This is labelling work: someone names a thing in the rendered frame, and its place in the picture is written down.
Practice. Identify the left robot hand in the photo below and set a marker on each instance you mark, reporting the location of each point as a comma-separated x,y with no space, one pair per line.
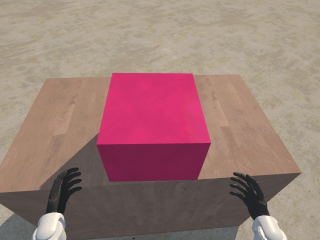
60,192

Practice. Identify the right robot hand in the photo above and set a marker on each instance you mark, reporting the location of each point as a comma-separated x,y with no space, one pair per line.
252,196

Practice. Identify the pedestal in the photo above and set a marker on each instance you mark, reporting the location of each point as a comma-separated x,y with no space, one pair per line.
61,130

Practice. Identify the robot right forearm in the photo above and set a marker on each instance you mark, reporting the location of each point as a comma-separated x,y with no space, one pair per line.
267,228

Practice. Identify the robot left forearm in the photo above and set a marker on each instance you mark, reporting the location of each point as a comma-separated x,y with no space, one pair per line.
51,226

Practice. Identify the carton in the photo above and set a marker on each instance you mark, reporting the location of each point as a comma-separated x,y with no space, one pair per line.
153,128

